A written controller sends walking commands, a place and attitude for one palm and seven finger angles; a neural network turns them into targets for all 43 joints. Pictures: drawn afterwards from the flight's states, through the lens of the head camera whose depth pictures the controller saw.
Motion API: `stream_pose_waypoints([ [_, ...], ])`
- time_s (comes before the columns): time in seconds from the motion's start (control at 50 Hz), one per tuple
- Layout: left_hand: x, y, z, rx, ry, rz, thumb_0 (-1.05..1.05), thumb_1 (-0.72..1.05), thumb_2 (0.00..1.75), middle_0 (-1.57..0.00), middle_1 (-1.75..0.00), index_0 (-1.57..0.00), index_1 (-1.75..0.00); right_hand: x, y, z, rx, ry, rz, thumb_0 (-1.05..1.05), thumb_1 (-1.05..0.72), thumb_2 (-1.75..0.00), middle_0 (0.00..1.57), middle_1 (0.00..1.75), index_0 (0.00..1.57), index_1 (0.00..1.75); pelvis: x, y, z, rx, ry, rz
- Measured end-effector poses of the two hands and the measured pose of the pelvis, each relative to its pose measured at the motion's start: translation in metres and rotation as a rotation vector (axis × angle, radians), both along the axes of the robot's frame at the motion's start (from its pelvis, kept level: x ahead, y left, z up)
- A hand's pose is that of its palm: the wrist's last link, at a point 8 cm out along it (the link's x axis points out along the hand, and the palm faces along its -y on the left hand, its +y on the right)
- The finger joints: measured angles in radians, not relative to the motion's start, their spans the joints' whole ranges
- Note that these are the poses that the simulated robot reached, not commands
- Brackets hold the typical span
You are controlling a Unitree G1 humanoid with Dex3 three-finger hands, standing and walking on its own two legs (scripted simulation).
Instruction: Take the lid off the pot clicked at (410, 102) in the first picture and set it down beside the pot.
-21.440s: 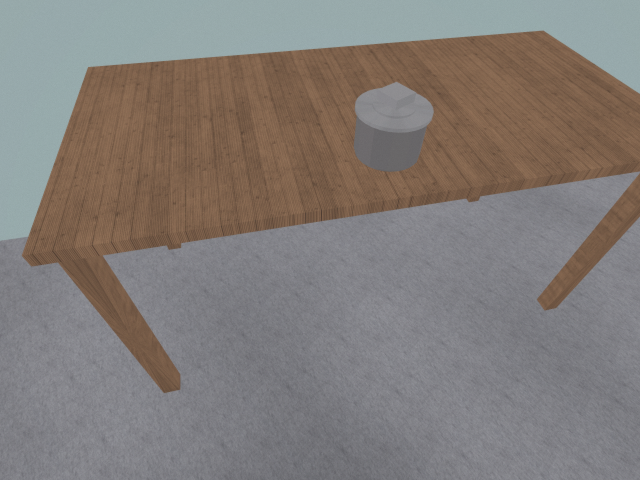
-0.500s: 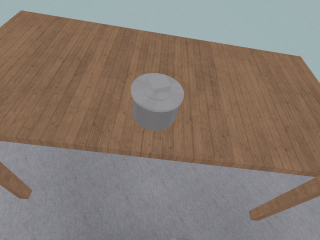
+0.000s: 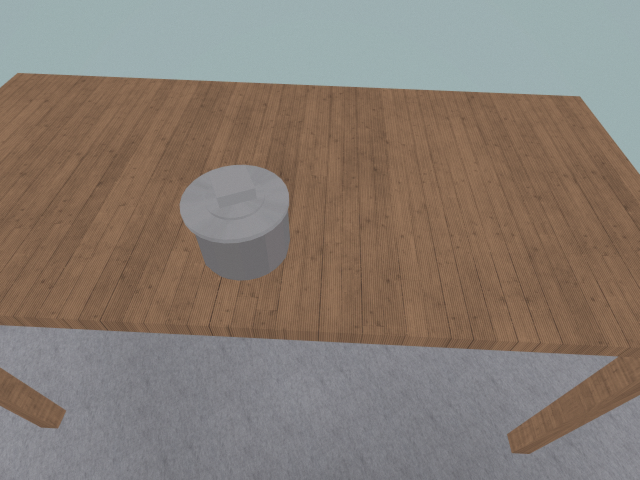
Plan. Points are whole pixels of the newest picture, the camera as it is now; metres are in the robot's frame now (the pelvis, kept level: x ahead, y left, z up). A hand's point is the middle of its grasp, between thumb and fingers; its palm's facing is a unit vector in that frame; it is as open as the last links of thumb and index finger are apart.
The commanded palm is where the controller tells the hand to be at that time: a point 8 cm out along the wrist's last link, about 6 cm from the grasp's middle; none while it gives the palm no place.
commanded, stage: come to a stop and stand still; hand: left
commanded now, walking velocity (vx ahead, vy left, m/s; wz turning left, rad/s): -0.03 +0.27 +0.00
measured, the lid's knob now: (232, 186) +0.47 +0.14 +0.11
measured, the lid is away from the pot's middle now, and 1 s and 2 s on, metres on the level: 0.00 0.00 0.00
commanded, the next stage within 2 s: look again from close up in 1.24 s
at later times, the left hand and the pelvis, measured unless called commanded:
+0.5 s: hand out of the picture -0.02 +0.20 -0.16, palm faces +0.04 -0.97 -0.25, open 7.3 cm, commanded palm none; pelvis +0.01 +0.01 +0.01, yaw +0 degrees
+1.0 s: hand out of the picture +0.05 +0.17 -0.16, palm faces +0.02 -0.98 -0.20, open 7.3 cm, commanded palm none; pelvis +0.04 +0.00 +0.01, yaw +0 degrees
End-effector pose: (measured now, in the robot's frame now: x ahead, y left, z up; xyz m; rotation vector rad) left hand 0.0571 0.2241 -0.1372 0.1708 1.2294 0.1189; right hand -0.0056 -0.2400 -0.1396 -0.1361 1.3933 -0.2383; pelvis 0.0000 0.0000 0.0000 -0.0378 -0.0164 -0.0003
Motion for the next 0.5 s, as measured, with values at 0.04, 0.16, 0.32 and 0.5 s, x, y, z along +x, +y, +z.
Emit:
stream_pose_waypoints([
  [0.04, -0.004, -0.004, -0.001, -0.008, 0.005, 0.008, 0.00, 0.94, 0.90, -0.20, -0.30, -0.21, -0.30, 0.007, 0.001, 0.006, 0.001, -0.023, 0.008, 0.00, -0.91, -0.90, 0.20, 0.30, 0.19, 0.30, 0.002, -0.003, 0.003, -0.002, 0.004, -0.002],
  [0.16, -0.018, -0.005, -0.005, -0.025, 0.030, 0.063, 0.01, 0.94, 0.90, -0.20, -0.30, -0.21, -0.30, 0.011, 0.016, 0.012, 0.011, -0.022, 0.035, 0.01, -0.93, -0.90, 0.20, 0.30, 0.19, 0.30, 0.005, -0.004, 0.007, 0.019, 0.000, -0.007],
  [0.32, -0.060, 0.003, 0.005, 0.011, 0.125, 0.094, 0.01, 0.92, 0.90, -0.20, -0.30, -0.21, -0.30, 0.008, 0.027, 0.006, 0.053, 0.007, 0.066, 0.02, -0.94, -0.90, 0.20, 0.30, 0.20, 0.30, 0.004, 0.004, 0.011, 0.028, 0.004, -0.002],
  [0.5, -0.082, 0.021, 0.011, 0.056, 0.196, 0.087, 0.01, 0.91, 0.90, -0.20, -0.30, -0.21, -0.30, 0.027, 0.028, -0.002, 0.060, -0.075, 0.085, 0.02, -0.94, -0.90, 0.20, 0.30, 0.20, 0.30, 0.008, 0.014, 0.006, 0.032, 0.012, 0.000],
])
